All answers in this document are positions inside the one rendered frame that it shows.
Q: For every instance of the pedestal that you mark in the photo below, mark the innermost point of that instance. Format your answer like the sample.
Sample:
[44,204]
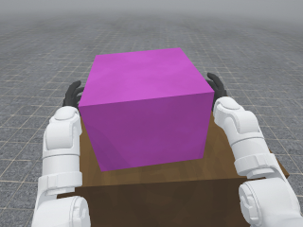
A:
[192,193]

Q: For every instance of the carton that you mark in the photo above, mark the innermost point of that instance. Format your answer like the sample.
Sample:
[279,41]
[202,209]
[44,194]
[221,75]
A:
[145,108]

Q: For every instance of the robot right upper arm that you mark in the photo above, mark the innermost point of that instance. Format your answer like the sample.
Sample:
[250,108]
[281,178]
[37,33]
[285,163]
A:
[269,203]

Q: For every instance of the robot left upper arm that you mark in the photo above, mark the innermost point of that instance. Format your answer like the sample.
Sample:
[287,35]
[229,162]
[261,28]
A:
[64,212]

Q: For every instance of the robot right forearm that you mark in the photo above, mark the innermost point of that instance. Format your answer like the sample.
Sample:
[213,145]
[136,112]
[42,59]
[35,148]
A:
[253,158]

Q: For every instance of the left robot hand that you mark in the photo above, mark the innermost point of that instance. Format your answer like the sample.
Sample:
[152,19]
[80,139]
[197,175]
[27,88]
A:
[71,96]

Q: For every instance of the robot left forearm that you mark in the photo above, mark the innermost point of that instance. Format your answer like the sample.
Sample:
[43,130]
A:
[61,156]

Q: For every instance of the right robot hand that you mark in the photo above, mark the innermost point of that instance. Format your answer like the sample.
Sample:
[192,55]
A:
[217,87]

